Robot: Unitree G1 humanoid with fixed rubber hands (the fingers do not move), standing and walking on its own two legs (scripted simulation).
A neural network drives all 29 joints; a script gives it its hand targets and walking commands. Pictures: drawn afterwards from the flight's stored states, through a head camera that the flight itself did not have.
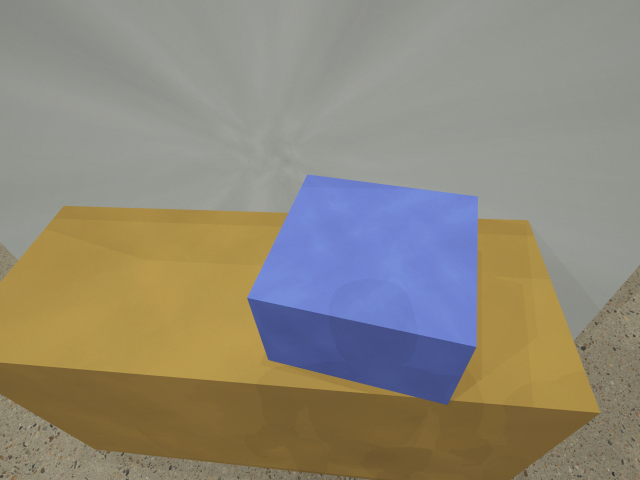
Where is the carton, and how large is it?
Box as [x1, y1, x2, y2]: [247, 174, 477, 404]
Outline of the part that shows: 307,174 247,297 268,359 447,404 476,346 477,196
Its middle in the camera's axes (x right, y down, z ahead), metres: +0.09 +0.07 +0.66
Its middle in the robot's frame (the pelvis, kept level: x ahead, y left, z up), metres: +0.46 -0.05 -0.06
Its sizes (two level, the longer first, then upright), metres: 0.302 0.284 0.190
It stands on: a pedestal, 0.60 m high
